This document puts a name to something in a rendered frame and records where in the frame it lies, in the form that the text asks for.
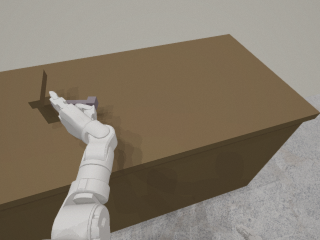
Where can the robot right hand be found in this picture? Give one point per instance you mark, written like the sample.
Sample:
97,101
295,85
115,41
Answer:
247,233

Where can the left robot forearm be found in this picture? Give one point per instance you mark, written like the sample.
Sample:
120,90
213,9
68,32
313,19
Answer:
92,182

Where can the left robot upper arm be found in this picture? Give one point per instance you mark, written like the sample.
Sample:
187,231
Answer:
82,222

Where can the counter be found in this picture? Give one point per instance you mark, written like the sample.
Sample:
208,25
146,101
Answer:
193,120

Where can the tap lever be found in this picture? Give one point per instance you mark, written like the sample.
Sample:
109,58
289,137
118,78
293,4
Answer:
91,100

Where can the robot left hand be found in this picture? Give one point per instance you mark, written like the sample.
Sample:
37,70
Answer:
73,117

